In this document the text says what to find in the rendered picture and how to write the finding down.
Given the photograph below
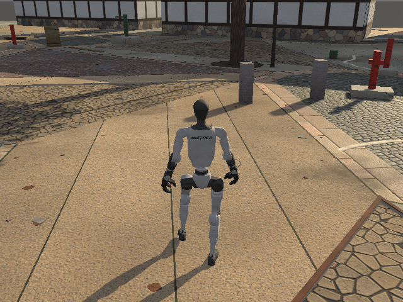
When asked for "robot right upper arm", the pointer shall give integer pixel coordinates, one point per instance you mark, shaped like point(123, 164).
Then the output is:
point(224, 141)

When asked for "robot left hand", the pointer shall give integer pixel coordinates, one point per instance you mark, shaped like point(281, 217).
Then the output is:
point(165, 184)

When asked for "robot right hand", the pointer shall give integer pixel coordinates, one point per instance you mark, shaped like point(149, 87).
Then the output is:
point(229, 175)

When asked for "robot left upper arm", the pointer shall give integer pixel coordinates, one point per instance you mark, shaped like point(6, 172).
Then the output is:
point(178, 144)

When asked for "robot left shin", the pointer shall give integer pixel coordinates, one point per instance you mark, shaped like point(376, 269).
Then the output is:
point(183, 214)

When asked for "right robot thigh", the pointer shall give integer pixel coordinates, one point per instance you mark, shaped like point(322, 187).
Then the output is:
point(217, 187)

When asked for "right robot forearm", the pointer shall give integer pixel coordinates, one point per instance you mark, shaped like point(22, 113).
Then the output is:
point(232, 165)

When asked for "left robot forearm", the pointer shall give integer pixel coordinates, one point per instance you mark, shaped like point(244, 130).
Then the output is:
point(170, 169)

